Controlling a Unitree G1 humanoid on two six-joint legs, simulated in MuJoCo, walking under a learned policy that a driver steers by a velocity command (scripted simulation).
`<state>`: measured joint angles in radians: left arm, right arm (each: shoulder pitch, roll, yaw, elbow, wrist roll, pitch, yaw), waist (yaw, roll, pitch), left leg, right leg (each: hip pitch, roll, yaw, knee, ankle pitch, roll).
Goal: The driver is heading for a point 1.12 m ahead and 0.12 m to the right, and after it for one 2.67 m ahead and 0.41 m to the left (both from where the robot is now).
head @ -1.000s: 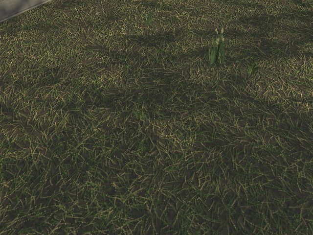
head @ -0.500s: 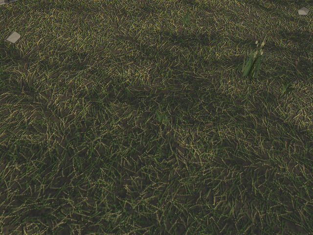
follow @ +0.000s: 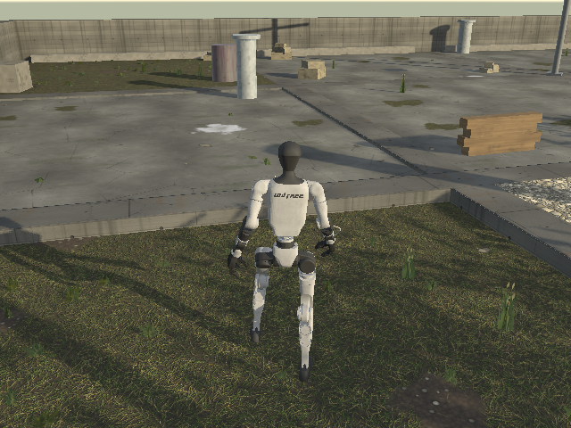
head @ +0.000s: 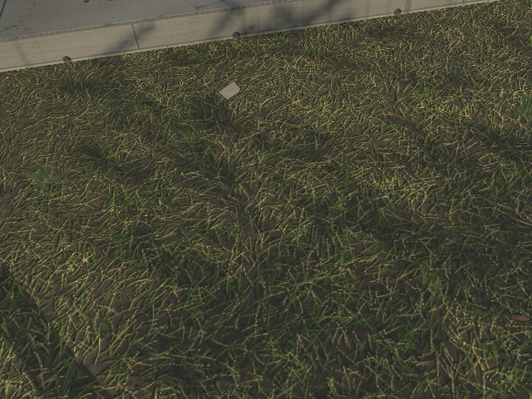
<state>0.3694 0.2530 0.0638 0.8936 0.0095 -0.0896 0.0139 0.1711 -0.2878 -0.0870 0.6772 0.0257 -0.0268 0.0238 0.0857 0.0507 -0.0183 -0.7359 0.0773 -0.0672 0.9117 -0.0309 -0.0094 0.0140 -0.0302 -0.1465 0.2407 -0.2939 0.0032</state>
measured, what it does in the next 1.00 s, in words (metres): walks ahead: left foot, then right foot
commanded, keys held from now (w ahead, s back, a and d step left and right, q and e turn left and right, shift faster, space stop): w+q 0.14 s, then w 0.20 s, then w+e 0.66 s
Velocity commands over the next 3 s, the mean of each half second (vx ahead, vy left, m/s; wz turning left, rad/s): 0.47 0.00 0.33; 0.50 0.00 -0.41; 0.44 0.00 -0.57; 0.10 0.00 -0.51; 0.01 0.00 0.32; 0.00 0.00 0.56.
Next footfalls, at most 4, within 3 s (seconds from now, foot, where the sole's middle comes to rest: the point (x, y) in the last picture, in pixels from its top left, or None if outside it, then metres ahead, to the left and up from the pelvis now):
0.18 left None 0.24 0.16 -0.78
0.74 right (321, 364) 0.60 -0.01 -0.78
1.22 left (263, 269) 0.88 0.16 -0.78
1.68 right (369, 251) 0.96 -0.15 -0.78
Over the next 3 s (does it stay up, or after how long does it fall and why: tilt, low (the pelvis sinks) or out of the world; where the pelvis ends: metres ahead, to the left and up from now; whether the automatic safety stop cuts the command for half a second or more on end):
stays up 0.98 0.04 0.00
